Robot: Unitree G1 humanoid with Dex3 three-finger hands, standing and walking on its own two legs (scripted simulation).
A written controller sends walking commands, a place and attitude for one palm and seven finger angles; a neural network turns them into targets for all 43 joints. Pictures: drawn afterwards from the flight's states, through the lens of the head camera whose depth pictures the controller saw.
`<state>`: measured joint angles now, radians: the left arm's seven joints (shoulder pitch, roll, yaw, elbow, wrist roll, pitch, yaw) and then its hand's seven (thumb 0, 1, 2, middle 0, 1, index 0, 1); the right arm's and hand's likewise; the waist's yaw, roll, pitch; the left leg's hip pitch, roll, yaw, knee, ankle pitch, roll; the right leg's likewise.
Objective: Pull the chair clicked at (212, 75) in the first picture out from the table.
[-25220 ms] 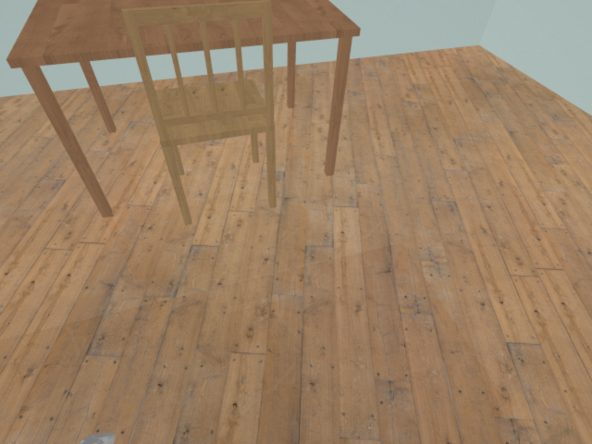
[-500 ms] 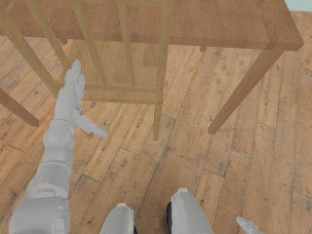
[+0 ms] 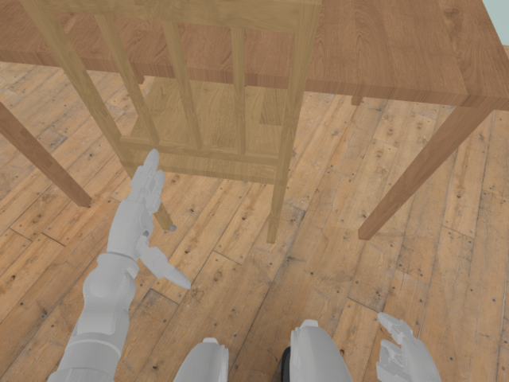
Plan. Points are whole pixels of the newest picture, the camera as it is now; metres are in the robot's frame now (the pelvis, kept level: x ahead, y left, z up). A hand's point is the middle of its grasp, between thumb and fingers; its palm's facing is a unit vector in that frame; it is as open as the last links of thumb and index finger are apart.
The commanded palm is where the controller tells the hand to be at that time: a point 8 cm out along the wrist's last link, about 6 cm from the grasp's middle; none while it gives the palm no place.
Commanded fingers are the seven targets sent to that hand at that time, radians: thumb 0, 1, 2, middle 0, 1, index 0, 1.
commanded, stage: draw the fingers out of the gap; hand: left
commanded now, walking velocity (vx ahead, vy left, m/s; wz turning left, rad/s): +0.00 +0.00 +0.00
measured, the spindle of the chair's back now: (186, 96) +0.60 +0.14 +0.03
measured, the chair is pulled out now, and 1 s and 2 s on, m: -0.09 -0.09 -0.09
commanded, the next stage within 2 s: aim the fingers beside a spindle in 0.08 s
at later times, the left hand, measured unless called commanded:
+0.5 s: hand (169, 241) +0.32 +0.13 +0.02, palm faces -0.17 -0.98 -0.05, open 17.4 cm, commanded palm +0.30 +0.20 +0.02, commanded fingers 0.00 -0.52 0.26 -0.04 -0.05 -0.04 -0.05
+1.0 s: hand (169, 230) +0.34 +0.14 +0.02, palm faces -0.17 -0.99 -0.04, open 17.0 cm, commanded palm +0.32 +0.20 +0.02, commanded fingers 0.00 -0.50 0.30 -0.06 -0.08 -0.06 -0.08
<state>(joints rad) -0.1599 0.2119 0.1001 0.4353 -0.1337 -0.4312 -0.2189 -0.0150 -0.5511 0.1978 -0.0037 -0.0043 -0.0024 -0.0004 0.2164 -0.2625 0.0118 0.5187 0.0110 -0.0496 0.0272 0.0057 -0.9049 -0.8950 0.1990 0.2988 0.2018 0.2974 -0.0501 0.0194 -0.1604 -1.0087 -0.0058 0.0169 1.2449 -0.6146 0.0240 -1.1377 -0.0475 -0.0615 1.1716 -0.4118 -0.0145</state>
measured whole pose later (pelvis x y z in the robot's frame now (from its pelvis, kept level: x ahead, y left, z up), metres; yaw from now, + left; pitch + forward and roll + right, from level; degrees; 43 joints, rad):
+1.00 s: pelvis +0.00 +0.00 -0.01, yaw +0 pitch +23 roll -1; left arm -0.13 0.23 0.12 0.35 -0.19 -0.39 -0.25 -0.01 -0.50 0.30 -0.06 -0.08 -0.06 -0.08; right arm 0.23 -0.27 0.02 0.54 0.01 -0.12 0.00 0.01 -0.90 -0.90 0.20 0.30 0.20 0.30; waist -0.06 0.02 -0.16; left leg -1.05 -0.01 0.00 1.29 -0.63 0.02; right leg -1.18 -0.05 -0.07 1.21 -0.42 -0.02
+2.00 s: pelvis +0.00 -0.01 -0.01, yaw +0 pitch +23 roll +0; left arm -0.25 0.23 0.14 0.49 -0.17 -0.42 -0.24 -0.01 -0.50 0.30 -0.06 -0.08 -0.06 -0.08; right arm 0.23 -0.27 0.02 0.56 0.01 -0.09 0.00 0.01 -0.90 -0.90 0.20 0.30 0.20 0.30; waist -0.07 0.02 -0.16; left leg -1.06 0.00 0.01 1.28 -0.62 0.02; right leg -1.19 -0.04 -0.07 1.21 -0.42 -0.02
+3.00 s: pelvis -0.01 -0.01 -0.01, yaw +0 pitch +24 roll +0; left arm -0.49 0.25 0.19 0.72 -0.13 -0.45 -0.20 -0.01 -0.50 0.30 -0.06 -0.08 -0.06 -0.08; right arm 0.28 -0.27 0.02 0.59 0.00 -0.08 0.01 0.01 -0.90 -0.89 0.20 0.30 0.20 0.30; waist -0.10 0.03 -0.16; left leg -1.09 0.00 0.02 1.28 -0.61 0.02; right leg -1.23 -0.04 -0.05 1.20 -0.41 -0.02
